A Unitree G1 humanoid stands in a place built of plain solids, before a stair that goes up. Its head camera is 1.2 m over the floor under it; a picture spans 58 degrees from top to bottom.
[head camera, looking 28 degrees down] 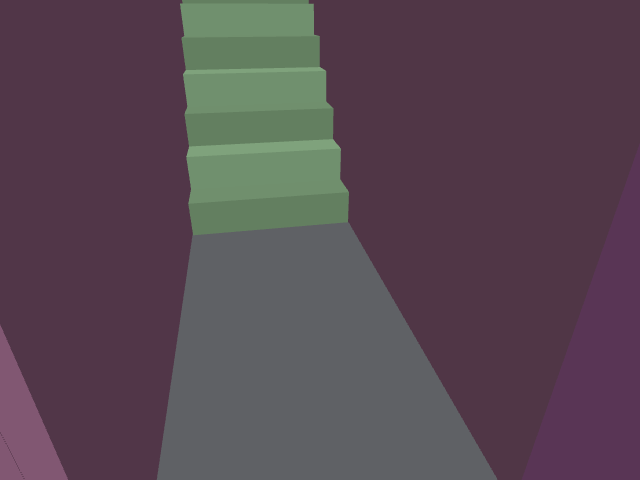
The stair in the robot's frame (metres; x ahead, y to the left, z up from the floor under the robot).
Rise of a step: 0.21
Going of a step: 0.24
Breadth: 0.96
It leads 11 degrees to the left of straight ahead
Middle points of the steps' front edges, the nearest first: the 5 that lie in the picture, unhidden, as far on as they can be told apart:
2.41 0.29 0.21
2.64 0.34 0.41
2.87 0.38 0.62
3.10 0.43 0.83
3.34 0.47 1.03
